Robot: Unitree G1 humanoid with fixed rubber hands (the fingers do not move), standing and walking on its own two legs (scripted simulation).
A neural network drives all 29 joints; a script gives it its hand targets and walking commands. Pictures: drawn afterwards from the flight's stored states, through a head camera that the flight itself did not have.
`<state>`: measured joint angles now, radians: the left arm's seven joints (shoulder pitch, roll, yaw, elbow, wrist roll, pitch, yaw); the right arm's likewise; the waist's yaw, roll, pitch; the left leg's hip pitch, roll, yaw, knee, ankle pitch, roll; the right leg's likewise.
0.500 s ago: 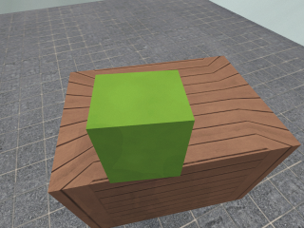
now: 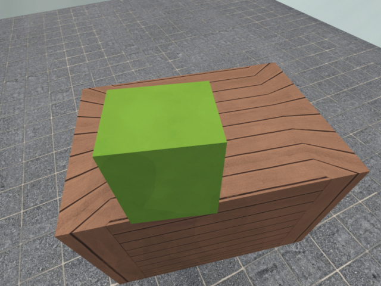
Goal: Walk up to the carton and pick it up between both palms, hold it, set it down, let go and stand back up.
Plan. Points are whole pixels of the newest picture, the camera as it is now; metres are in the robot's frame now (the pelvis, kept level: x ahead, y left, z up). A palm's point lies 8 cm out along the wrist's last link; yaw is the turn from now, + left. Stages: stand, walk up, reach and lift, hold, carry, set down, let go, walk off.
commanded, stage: walk up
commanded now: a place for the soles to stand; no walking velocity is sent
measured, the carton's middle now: (167, 157) +0.41 +0.08 +0.02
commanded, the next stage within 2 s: reach and lift in 0.42 s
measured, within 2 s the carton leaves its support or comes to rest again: neither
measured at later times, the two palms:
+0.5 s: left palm out of the picture +0.05 +0.23 -0.15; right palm out of the picture +0.01 -0.24 -0.16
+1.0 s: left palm out of the picture +0.08 +0.24 -0.13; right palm out of the picture +0.11 -0.21 -0.16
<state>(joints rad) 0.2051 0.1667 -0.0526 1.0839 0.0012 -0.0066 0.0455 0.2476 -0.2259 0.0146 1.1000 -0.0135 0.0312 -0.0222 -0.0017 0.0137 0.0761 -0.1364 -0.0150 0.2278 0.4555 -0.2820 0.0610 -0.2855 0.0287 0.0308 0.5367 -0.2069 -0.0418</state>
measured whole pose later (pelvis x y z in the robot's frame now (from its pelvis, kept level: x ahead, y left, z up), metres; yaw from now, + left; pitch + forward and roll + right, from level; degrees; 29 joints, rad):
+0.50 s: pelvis -0.01 +0.00 -0.01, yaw +2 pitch +1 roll +1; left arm 0.11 0.20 -0.06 1.02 -0.06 0.23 0.02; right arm 0.19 -0.20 -0.05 1.10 -0.05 0.07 0.04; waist -0.04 0.01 0.07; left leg -0.30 0.00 0.19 0.65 -0.36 0.06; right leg -0.42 0.02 -0.01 0.68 -0.30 -0.05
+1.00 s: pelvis -0.03 -0.02 -0.04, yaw +6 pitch -1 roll -2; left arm 0.16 0.26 0.03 0.42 0.07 0.49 -0.04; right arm 0.19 -0.11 -0.03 0.62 0.03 0.15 -0.01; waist 0.01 0.03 0.13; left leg -0.45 0.06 0.08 0.92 -0.45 0.03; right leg -0.49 0.05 -0.13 0.83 -0.33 -0.08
